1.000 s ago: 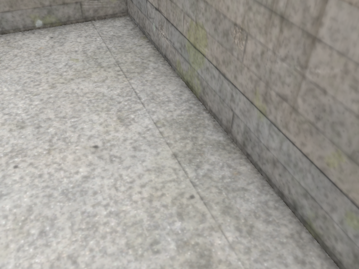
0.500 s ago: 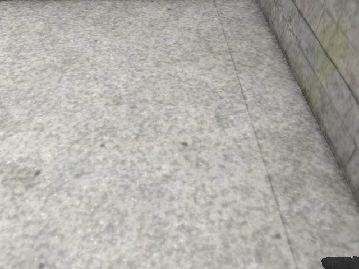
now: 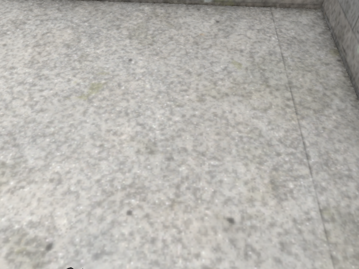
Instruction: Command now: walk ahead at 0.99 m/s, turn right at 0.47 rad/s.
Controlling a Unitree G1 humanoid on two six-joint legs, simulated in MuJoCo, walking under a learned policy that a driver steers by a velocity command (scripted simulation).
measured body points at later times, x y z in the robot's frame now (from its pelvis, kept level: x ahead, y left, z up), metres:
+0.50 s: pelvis +0.50 +0.01 +0.01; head +0.53 +0.01 +0.46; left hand +0.64 +0.30 -0.11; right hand +0.62 -0.29 -0.06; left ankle +0.62 +0.13 -0.71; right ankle +0.28 -0.02 -0.61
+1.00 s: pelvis +0.92 -0.20 +0.02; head +0.93 -0.21 +0.47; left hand +1.14 -0.02 -0.10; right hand +0.81 -0.44 -0.11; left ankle +0.92 -0.03 -0.60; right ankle +0.87 -0.26 -0.71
